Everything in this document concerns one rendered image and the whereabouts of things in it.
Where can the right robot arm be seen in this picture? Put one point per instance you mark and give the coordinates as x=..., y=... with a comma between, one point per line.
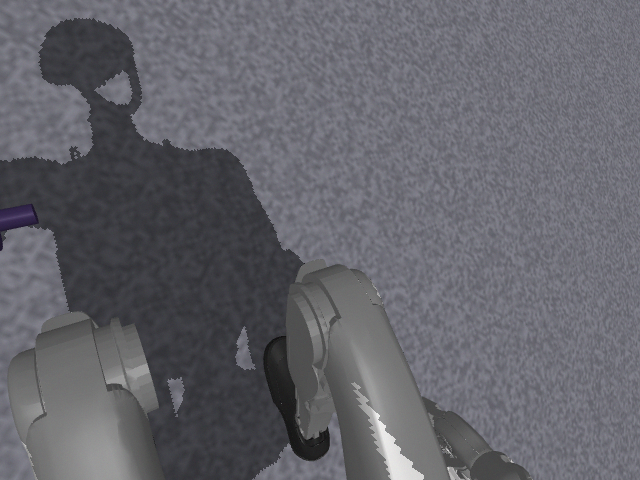
x=495, y=465

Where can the right robot hand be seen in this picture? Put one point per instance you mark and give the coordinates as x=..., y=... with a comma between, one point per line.
x=457, y=439

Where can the bottle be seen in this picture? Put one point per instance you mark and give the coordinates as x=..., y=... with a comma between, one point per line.
x=16, y=217

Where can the right robot foot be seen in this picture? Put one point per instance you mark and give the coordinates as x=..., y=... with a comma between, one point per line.
x=282, y=390

